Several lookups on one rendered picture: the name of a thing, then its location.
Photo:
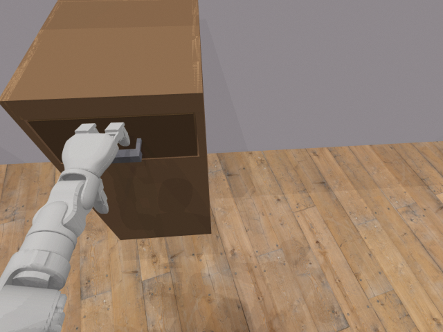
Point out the handle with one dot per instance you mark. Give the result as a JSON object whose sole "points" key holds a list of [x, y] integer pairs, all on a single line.
{"points": [[129, 155]]}

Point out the robot left forearm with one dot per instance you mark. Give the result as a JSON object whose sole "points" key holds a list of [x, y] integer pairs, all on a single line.
{"points": [[44, 256]]}

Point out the left robot upper arm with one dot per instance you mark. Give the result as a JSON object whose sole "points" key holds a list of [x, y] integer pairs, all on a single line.
{"points": [[30, 309]]}

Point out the cabinet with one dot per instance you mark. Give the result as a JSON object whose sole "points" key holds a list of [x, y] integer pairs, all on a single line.
{"points": [[96, 58]]}

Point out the left robot hand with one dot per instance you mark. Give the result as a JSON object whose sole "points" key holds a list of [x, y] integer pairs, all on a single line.
{"points": [[93, 151]]}

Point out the drawer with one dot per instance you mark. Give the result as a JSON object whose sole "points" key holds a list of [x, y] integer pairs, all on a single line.
{"points": [[162, 135]]}

